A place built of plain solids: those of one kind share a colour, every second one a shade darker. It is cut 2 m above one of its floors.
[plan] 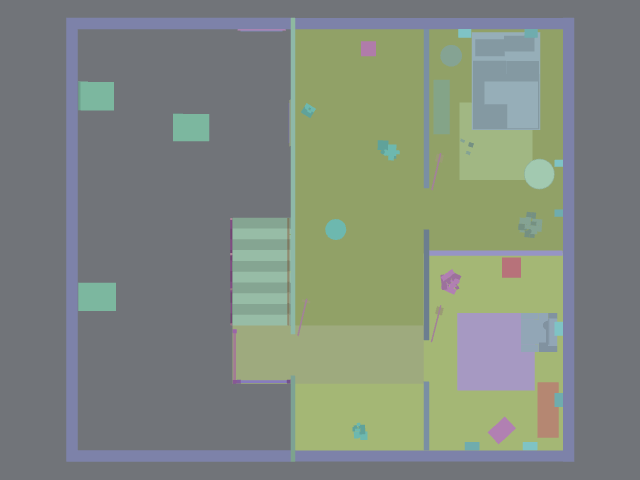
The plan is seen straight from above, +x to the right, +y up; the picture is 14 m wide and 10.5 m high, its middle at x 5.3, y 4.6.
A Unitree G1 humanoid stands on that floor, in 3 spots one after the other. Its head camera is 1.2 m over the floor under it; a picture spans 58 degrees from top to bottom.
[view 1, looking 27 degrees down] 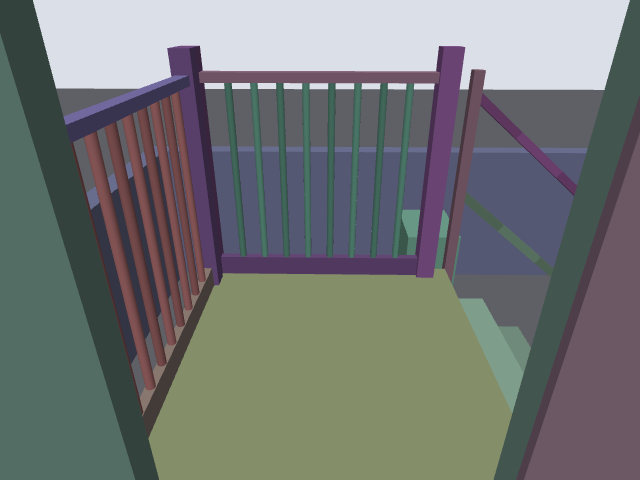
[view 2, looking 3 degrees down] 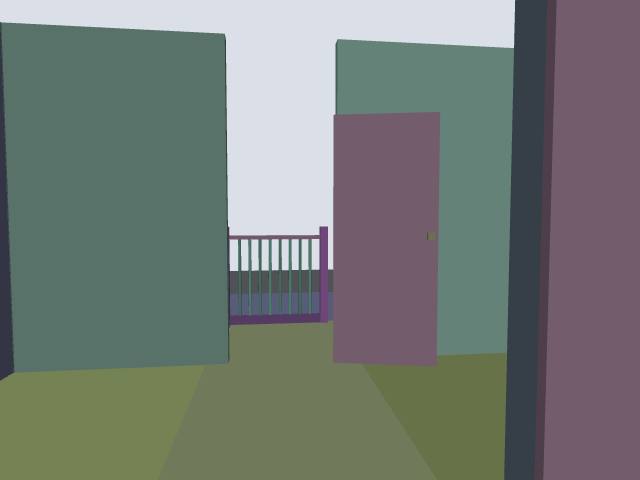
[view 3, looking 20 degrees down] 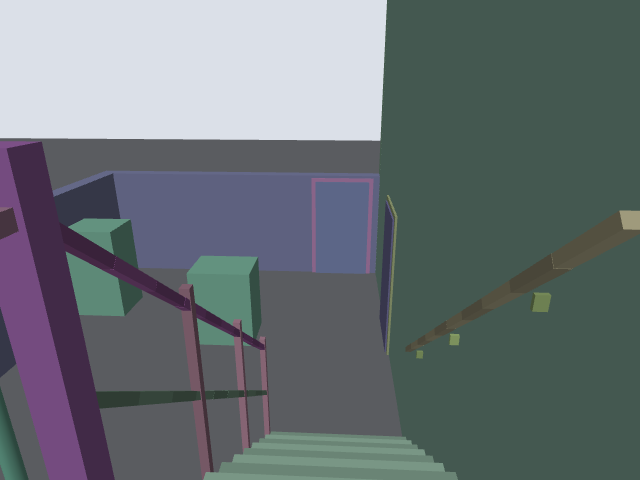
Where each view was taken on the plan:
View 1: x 5.41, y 2.09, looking -179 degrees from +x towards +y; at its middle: wall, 6.07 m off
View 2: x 8.33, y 1.96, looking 173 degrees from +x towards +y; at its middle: headland_side_guard_newel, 4.94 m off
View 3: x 4.02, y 1.88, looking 93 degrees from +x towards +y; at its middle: yard_gate_leaf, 7.76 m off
